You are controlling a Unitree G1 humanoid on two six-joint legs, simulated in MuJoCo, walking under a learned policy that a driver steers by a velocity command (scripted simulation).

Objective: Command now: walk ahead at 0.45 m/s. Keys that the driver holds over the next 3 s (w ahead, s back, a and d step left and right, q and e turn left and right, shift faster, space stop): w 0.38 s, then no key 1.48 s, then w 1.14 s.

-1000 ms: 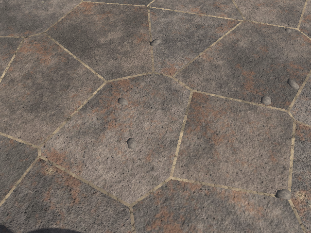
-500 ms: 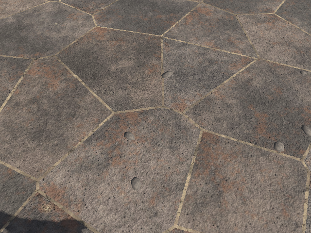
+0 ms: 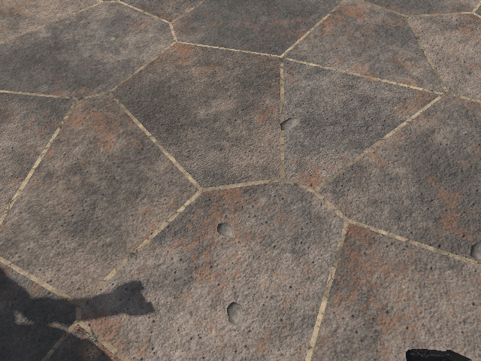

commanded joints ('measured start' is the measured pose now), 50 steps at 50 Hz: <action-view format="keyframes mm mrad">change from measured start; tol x32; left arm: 1 -15 193 40 -35 -15 -19 8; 50 -366 110 28 -158 15 49 15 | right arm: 1 -134 -65 -6 -101 3 -6 5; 7 422 -251 -67 45 -28 10 -10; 50 257 -107 5 142 -44 70 -80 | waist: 1 -57 -141 115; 7 -198 262 -417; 20 -89 32 45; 33 -96 -254 -369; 50 -77 106 32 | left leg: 1 131 -43 16 -144 73 33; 5 669 -61 -9 -155 40 120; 7 1085 356 -792 -378 -269 317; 14 360 171 -309 -607 -199 195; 31 601 94 -104 -215 428 71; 33 223 -71 -47 257 -413 -43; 35 135 -34 -147 417 -596 -65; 45 537 -9 -42 -202 -86 -32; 50 234 49 -125 -380 -364 -2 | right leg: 1 -133 -212 68 -81 661 -138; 5 -208 -176 8 418 993 -66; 7 -697 76 96 1058 -182 -16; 8 -792 22 160 1168 -163 -32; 30 -537 -16 14 221 422 -33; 33 140 -372 362 297 1191 -297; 46 -571 -109 127 21 -149 -73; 50 -337 -13 20 165 95 -22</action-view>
